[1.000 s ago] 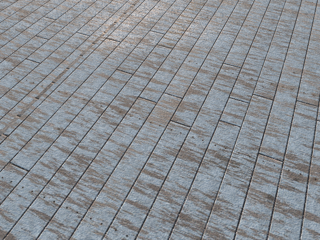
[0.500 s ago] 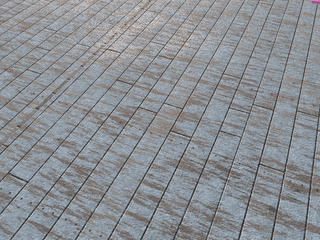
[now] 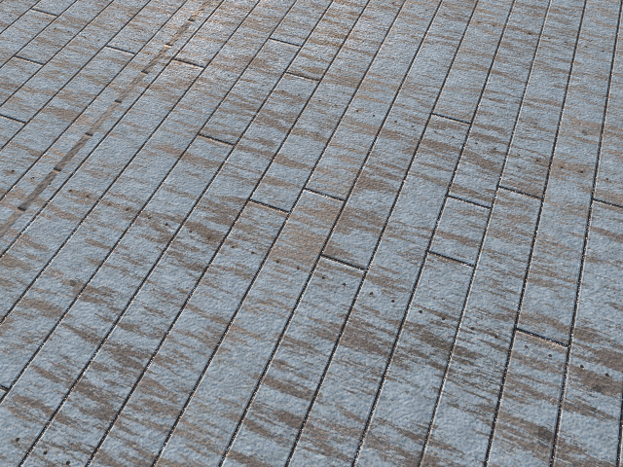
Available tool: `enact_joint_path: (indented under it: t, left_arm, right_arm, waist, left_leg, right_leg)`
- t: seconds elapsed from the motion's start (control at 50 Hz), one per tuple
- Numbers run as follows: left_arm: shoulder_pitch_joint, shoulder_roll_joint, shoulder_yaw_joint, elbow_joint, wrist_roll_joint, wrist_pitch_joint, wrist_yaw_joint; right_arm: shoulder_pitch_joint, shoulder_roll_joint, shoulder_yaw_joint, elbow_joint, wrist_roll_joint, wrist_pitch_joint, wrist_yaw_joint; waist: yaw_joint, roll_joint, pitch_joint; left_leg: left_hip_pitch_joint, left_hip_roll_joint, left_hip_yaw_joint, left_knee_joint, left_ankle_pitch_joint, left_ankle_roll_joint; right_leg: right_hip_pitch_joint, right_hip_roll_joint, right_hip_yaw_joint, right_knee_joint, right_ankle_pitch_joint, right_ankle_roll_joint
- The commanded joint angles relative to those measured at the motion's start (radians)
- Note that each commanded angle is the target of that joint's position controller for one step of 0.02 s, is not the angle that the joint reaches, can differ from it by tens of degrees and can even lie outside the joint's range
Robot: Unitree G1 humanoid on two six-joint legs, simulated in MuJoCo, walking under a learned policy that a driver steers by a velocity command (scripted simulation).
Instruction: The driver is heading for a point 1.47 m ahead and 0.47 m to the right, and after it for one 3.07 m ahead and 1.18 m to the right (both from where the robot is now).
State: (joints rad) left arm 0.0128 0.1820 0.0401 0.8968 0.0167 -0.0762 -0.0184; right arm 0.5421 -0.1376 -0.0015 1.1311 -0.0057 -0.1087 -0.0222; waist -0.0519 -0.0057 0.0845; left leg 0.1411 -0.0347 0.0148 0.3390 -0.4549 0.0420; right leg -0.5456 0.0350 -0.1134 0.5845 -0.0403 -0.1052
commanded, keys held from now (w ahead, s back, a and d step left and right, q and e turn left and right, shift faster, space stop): no key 0.24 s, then w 0.76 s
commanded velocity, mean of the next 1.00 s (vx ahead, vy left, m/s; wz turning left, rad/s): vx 0.33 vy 0.00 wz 0.00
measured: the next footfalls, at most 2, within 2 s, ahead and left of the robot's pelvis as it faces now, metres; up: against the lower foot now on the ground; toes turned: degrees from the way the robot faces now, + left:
right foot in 0.02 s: +0.19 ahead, -0.07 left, +0.00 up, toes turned -6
left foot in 0.52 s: +0.17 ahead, +0.10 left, +0.00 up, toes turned +4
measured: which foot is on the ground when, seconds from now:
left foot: down 0.00-0.00, up 0.02-0.50, down 0.52-1.00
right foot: up 0.00-0.00, down 0.02-0.54, up 0.56-0.96, down 0.98-1.00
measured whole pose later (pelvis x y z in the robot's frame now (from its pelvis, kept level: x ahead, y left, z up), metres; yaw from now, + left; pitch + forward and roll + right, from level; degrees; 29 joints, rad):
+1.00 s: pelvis +0.34 -0.02 +0.00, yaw +0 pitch +1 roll +0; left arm 0.01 0.18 0.05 0.89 0.04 -0.08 -0.02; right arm 0.51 -0.16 -0.03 1.12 -0.01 -0.09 -0.01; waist -0.05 0.01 0.07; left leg 0.06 0.03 0.07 0.51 -0.47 0.01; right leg -0.48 0.00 -0.12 0.56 -0.11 -0.12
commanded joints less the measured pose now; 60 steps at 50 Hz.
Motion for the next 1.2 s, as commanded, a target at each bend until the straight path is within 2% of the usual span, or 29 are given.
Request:
enact_joint_path:
  t: [0.02, 0.04, 0.06, 0.08, 0.1, 0.12, 0.14, 0.18, 0.24, 0.32, 0.42, 0.5, 0.52, 0.54, 0.56, 0.58, 0.64, 0.66, 0.78, 0.88, 0.92, 0.96, 0.98, 1.0, 1.02, 1.04, 1.08, 1.12, 1.2]
  left_arm:
    - [0.487, 0.145, 0.044, 0.127, 0.027, -0.008, 0.023]
    - [0.525, 0.230, 0.055, 0.130, 0.050, -0.013, 0.014]
    - [0.503, 0.232, 0.059, 0.115, -0.001, -0.004, 0.008]
    - [0.343, 0.176, 0.045, 0.075, -0.025, 0.004, 0.011]
    - [0.251, 0.107, 0.022, 0.063, -0.024, 0.003, 0.013]
    - [0.217, 0.061, 0.006, 0.066, -0.020, 0.004, 0.017]
    - [0.229, 0.061, 0.001, 0.075, -0.015, -0.003, 0.028]
    - [0.263, 0.022, -0.017, 0.103, -0.011, -0.016, 0.032]
    - [0.263, 0.061, -0.023, 0.114, 0.010, -0.020, 0.032]
    - [0.341, 0.136, 0.009, 0.125, -0.003, 0.024, 0.023]
    - [0.379, 0.130, 0.022, 0.135, -0.005, 0.039, 0.028]
    - [0.339, 0.126, 0.030, 0.126, -0.018, 0.044, 0.028]
    - [0.304, 0.101, 0.026, 0.108, -0.016, 0.042, 0.027]
    - [0.246, 0.037, 0.009, 0.069, -0.016, 0.034, 0.020]
    - [0.226, 0.008, 0.001, 0.041, -0.013, 0.026, 0.009]
    - [0.191, 0.089, 0.019, 0.041, 0.021, 0.022, 0.003]
    - [0.218, 0.088, 0.028, 0.067, 0.019, 0.016, -0.019]
    - [0.215, 0.067, 0.026, 0.065, 0.019, 0.020, -0.022]
    - [0.022, 0.036, 0.015, -0.008, 0.013, 0.032, -0.021]
    - [-0.074, 0.049, 0.009, -0.059, 0.006, 0.027, -0.020]
    - [-0.031, 0.066, 0.017, -0.057, 0.006, 0.021, -0.013]
    - [0.203, 0.100, 0.039, 0.017, 0.006, 0.005, 0.001]
    - [0.371, 0.144, 0.059, 0.069, 0.021, -0.006, 0.012]
    - [0.508, 0.258, 0.085, 0.080, 0.048, -0.011, 0.020]
    - [0.500, 0.271, 0.089, 0.087, 0.021, 0.005, 0.010]
    - [0.368, 0.237, 0.078, 0.072, 0.006, 0.008, 0.007]
    - [0.250, 0.114, 0.042, 0.057, 0.005, -0.010, 0.002]
    - [0.258, 0.063, 0.024, 0.081, -0.002, -0.020, 0.011]
    - [0.361, 0.091, 0.021, 0.117, -0.004, -0.038, 0.020]
  right_arm:
    - [-0.040, -0.155, -0.020, -0.048, 0.023, -0.015, -0.008]
    - [0.100, -0.038, -0.004, -0.046, 0.030, 0.000, -0.012]
    - [0.200, -0.058, -0.016, -0.018, 0.055, 0.020, -0.018]
    - [0.100, -0.095, -0.021, -0.038, 0.018, 0.031, -0.015]
    - [-0.002, -0.095, -0.025, -0.065, -0.012, 0.035, -0.008]
    - [-0.075, -0.107, -0.033, -0.080, -0.022, 0.045, 0.001]
    - [-0.008, -0.074, -0.030, -0.068, -0.028, 0.061, 0.007]
    - [0.011, -0.024, -0.018, -0.041, -0.032, 0.090, 0.004]
    - [-0.039, -0.026, -0.014, -0.046, -0.020, 0.114, -0.003]
    - [-0.178, -0.072, -0.021, -0.087, -0.036, 0.117, 0.010]
    - [-0.243, -0.043, -0.023, -0.113, -0.031, 0.086, 0.029]
    - [-0.110, -0.027, -0.027, -0.062, -0.020, 0.064, 0.019]
    - [-0.039, -0.046, -0.032, -0.039, -0.023, 0.055, 0.012]
    - [0.054, -0.097, -0.040, -0.025, -0.033, 0.044, 0.000]
    - [0.061, -0.193, -0.067, -0.022, -0.017, 0.045, -0.005]
    - [0.004, -0.156, -0.063, -0.031, -0.019, 0.047, -0.006]
    - [-0.059, -0.116, -0.052, -0.066, -0.006, 0.025, 0.004]
    - [-0.061, -0.127, -0.056, -0.064, -0.007, 0.018, 0.003]
    - [0.023, -0.105, -0.043, -0.042, -0.015, 0.000, 0.008]
    - [0.045, -0.141, -0.049, -0.032, -0.019, -0.004, 0.004]
    - [0.020, -0.159, -0.054, -0.032, -0.020, -0.002, 0.003]
    - [-0.012, -0.182, -0.060, -0.033, -0.017, 0.005, 0.002]
    - [-0.016, -0.172, -0.056, -0.042, -0.014, 0.007, 0.004]
    - [0.060, -0.068, -0.033, -0.080, 0.023, 0.011, 0.018]
    - [0.060, -0.102, -0.048, -0.077, 0.019, 0.008, 0.023]
    - [-0.048, -0.135, -0.061, -0.107, 0.006, 0.012, 0.023]
    - [-0.148, -0.106, -0.058, -0.128, -0.008, 0.005, 0.029]
    - [-0.112, -0.076, -0.057, -0.119, -0.034, 0.034, 0.040]
    - [-0.216, -0.079, -0.060, -0.161, -0.034, 0.063, 0.052]
  waist:
    - [0.230, 0.086, -0.181]
    - [0.150, -0.157, -0.327]
    - [0.127, -0.128, -0.472]
    - [0.091, -0.040, -0.330]
    - [0.077, -0.027, -0.186]
    - [0.049, 0.036, -0.123]
    - [0.023, -0.033, -0.115]
    - [0.003, -0.011, -0.097]
    - [-0.015, -0.047, -0.122]
    - [0.047, -0.125, -0.070]
    - [0.054, -0.043, -0.017]
    - [-0.002, -0.025, 0.006]
    - [-0.025, 0.021, 0.024]
    - [-0.052, 0.175, 0.007]
    - [-0.044, 0.306, 0.083]
    - [-0.010, 0.140, 0.131]
    - [0.051, 0.035, 0.058]
    - [0.056, 0.073, 0.031]
    - [0.017, 0.088, 0.064]
    - [-0.001, 0.128, 0.068]
    - [0.031, 0.130, 0.047]
    - [0.136, 0.100, -0.076]
    - [0.195, 0.067, -0.181]
    - [0.195, -0.143, -0.345]
    - [0.183, -0.190, -0.418]
    - [0.129, -0.104, -0.252]
    - [0.079, -0.010, -0.080]
    - [0.029, -0.053, -0.056]
    - [0.021, -0.047, -0.014]
  left_leg:
    - [-0.362, 0.103, -0.012, 0.498, 0.836, 0.029]
    - [-0.522, -0.032, 0.038, 0.925, -0.154, 0.009]
    - [-0.584, -0.055, -0.094, 1.110, -0.142, 0.009]
    - [-0.595, 0.003, -0.087, 1.082, -0.026, 0.006]
    - [-0.618, 0.027, -0.064, 1.026, 0.024, 0.004]
    - [-0.579, 0.057, -0.061, 0.946, 0.054, 0.011]
    - [-0.527, 0.070, -0.065, 0.903, 0.064, 0.002]
    - [-0.410, 0.072, -0.054, 0.797, 0.064, -0.010]
    - [-0.365, 0.063, -0.019, 0.567, 0.075, -0.015]
    - [-0.458, 0.058, 0.036, 0.470, 0.057, 0.003]
    - [-0.473, 0.056, 0.056, 0.363, 0.050, 0.017]
    - [-0.237, 0.006, 0.098, 0.070, 0.108, 0.058]
    - [-0.130, 0.048, 0.030, -0.012, 0.054, 0.076]
    - [-0.021, 0.244, -0.235, -0.163, -0.134, 0.112]
    - [-0.033, 0.418, -0.518, -0.305, -0.333, 0.187]
    - [-0.113, 0.411, -0.477, -0.295, -0.282, 0.187]
    - [-0.112, 0.306, -0.272, -0.282, 0.026, 0.132]
    - [-0.128, 0.293, -0.250, -0.285, 0.061, 0.139]
    - [-0.148, 0.236, -0.098, -0.249, 0.413, 0.147]
    - [-0.108, 0.257, -0.051, -0.190, 0.624, 0.139]
    - [-0.088, 0.270, -0.030, -0.110, 0.804, 0.123]
    - [-0.105, 0.235, 0.021, 0.166, 1.033, 0.092]
    - [-0.252, 0.194, 0.045, 0.386, 0.877, 0.075]
    - [-0.585, 0.083, 0.091, 0.767, 0.404, 0.030]
    - [-0.707, -0.025, -0.021, 0.981, -0.050, 0.036]
    - [-0.783, 0.052, -0.068, 1.032, 0.040, 0.054]
    - [-0.736, 0.124, -0.056, 0.914, 0.184, 0.062]
    - [-0.645, 0.147, -0.046, 0.840, 0.203, 0.046]
    - [-0.730, 0.158, -0.007, 0.735, 0.287, 0.017]
  right_leg:
    - [0.669, -0.075, 0.088, -0.093, 0.311, -0.047]
    - [0.861, -0.409, 0.396, 0.018, 0.917, -0.162]
    - [0.875, -0.491, 0.597, -0.078, 0.866, -0.283]
    - [0.676, -0.436, 0.520, -0.181, 0.609, -0.265]
    - [0.529, -0.381, 0.439, -0.241, 0.490, -0.229]
    - [0.419, -0.302, 0.349, -0.305, 0.388, -0.159]
    - [0.368, -0.323, 0.294, -0.304, 0.487, -0.174]
    - [0.253, -0.286, 0.198, -0.317, 0.562, -0.155]
    - [0.234, -0.237, 0.133, -0.330, 0.438, -0.110]
    - [0.231, -0.263, 0.278, -0.468, -0.453, -0.128]
    - [0.245, -0.302, 0.335, -0.502, -0.565, -0.126]
    - [0.142, -0.236, 0.273, -0.408, -0.648, -0.093]
    - [0.039, -0.190, 0.223, -0.298, -0.640, -0.067]
    - [-0.108, -0.101, 0.107, -0.040, -0.567, -0.024]
    - [-0.275, 0.011, -0.005, 0.146, -0.457, 0.004]
    - [-0.276, -0.059, 0.087, 0.260, -0.368, 0.004]
    - [-0.212, -0.081, 0.098, 0.334, -0.223, 0.035]
    - [-0.198, -0.083, 0.084, 0.345, -0.182, 0.051]
    - [-0.202, -0.095, 0.038, 0.229, -0.052, 0.088]
    - [-0.077, -0.072, 0.000, 0.043, -0.069, 0.040]
    - [0.028, -0.044, -0.014, -0.003, -0.121, 0.003]
    - [0.316, 0.023, -0.043, -0.086, -0.107, -0.035]
    - [0.568, -0.038, 0.022, -0.082, -0.124, -0.060]
    - [0.889, -0.358, 0.457, -0.142, -0.336, -0.153]
    - [0.876, -0.468, 0.810, -0.336, -0.381, -0.214]
    - [0.736, -0.421, 0.672, -0.348, -0.439, -0.177]
    - [0.478, -0.332, 0.435, -0.394, -0.241, -0.112]
    - [0.357, -0.273, 0.320, -0.434, -0.159, -0.090]
    - [0.368, -0.240, 0.224, -0.471, -0.017, -0.097]
Keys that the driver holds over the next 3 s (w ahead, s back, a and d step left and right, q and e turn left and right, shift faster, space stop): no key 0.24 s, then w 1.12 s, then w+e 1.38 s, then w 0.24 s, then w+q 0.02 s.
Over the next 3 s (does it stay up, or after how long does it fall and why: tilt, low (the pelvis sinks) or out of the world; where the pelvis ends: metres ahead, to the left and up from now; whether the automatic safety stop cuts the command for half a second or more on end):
stays up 1.33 -0.33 0.03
